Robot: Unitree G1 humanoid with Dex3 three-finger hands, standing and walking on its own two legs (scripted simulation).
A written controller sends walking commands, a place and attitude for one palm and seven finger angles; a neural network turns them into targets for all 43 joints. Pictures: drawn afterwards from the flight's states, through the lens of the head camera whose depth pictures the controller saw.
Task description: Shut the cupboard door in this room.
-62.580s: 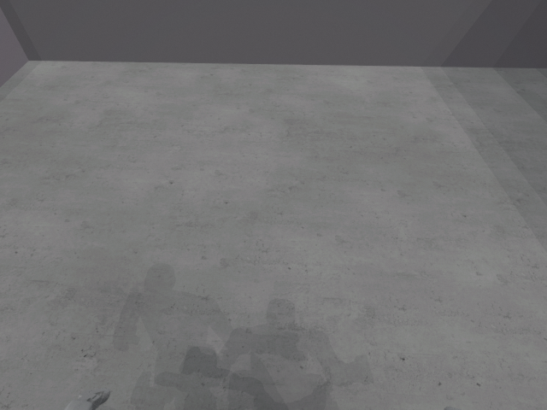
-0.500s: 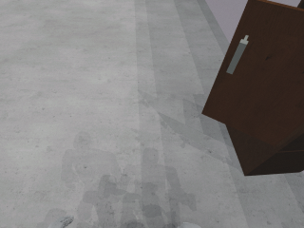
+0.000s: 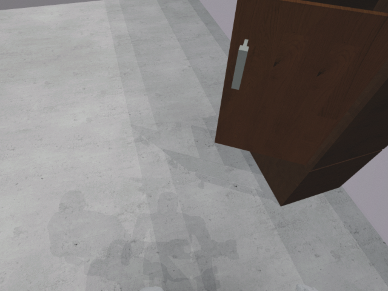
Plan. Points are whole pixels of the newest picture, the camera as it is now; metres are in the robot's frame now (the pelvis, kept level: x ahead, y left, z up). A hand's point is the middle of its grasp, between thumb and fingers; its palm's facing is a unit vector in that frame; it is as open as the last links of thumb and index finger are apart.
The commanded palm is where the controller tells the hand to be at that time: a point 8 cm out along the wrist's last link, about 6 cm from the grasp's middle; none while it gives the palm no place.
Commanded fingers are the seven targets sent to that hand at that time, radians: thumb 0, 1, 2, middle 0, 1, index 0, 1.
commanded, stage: turn to face it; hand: left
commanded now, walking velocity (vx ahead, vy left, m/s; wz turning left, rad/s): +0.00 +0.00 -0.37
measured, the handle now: (240, 64) +0.69 -0.08 +0.07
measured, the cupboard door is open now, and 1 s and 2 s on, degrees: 56 56 56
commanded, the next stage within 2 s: take the last steps up to it in 0.26 s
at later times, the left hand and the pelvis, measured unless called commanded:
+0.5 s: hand (126, 289) +0.14 +0.16 -0.16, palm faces -0.18 -0.95 -0.26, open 7.4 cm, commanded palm none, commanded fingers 0.00 0.90 0.90 -0.20 -0.30 -0.20 -0.30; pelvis +0.02 -0.01 +0.00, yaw -11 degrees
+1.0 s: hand (157, 241) +0.25 +0.11 -0.17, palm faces -0.27 -0.95 -0.17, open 7.4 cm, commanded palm none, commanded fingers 0.00 0.90 0.90 -0.20 -0.30 -0.20 -0.30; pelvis +0.14 -0.06 +0.01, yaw -16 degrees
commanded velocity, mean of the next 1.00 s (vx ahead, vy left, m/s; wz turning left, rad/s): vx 0.17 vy -0.07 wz -0.18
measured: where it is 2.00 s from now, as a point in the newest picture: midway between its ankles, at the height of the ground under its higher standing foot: outside the picture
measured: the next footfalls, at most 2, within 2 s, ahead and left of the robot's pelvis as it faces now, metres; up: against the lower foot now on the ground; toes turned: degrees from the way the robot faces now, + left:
left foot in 0.04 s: +0.05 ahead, +0.13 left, +0.00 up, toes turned +1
right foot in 0.42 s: +0.01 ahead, -0.12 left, +0.00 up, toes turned -13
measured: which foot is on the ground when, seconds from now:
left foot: up 0.00-0.02, down 0.04-0.42, up 0.44-0.74, down 0.76-1.00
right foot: down 0.00-0.04, up 0.06-0.40, down 0.42-0.76, up 0.78-1.00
